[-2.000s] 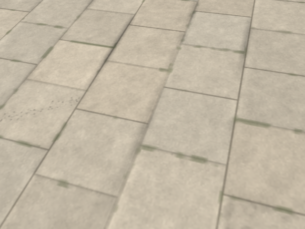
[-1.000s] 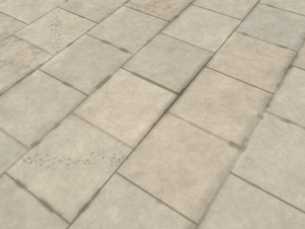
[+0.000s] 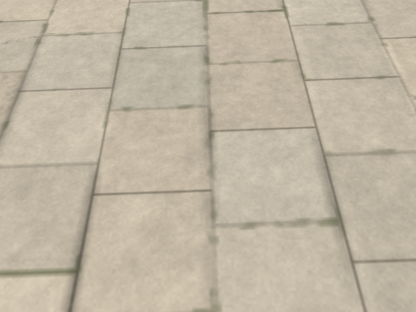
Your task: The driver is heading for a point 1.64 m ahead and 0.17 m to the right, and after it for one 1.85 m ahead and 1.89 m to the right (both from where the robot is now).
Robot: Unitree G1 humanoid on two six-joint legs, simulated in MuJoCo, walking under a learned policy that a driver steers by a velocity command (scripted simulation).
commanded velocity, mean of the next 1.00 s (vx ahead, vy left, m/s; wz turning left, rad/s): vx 0.50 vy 0.00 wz -0.35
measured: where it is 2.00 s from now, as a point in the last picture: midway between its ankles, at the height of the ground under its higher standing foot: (275, 164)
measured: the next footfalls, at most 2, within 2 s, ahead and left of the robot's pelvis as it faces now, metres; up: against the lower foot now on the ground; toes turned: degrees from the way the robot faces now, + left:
left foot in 0.22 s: +0.31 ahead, +0.13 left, +0.00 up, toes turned -10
right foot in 0.72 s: +0.48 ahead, -0.17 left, +0.00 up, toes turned -26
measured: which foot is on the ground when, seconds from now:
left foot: up 0.00-0.20, down 0.22-0.74, up 0.76-1.00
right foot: down 0.00-0.22, up 0.24-0.70, down 0.72-1.00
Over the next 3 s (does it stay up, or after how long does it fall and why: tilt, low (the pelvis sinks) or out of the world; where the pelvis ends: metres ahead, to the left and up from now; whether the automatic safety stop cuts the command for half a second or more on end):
stays up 1.52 -0.11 -0.01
